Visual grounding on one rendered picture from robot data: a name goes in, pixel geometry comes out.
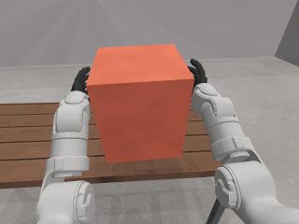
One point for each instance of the robot right forearm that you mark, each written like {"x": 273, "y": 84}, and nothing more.
{"x": 228, "y": 142}

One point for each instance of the table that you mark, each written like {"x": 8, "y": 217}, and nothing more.
{"x": 25, "y": 145}

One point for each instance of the robot left forearm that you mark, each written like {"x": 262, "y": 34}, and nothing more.
{"x": 69, "y": 140}

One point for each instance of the carton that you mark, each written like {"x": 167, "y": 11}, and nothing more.
{"x": 141, "y": 98}

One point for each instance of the robot right upper arm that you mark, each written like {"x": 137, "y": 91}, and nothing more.
{"x": 248, "y": 189}

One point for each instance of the robot left hand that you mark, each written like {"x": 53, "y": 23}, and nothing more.
{"x": 79, "y": 83}

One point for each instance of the robot left upper arm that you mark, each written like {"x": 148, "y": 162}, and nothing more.
{"x": 70, "y": 202}

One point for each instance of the robot right hand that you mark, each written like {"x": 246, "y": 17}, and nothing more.
{"x": 199, "y": 73}

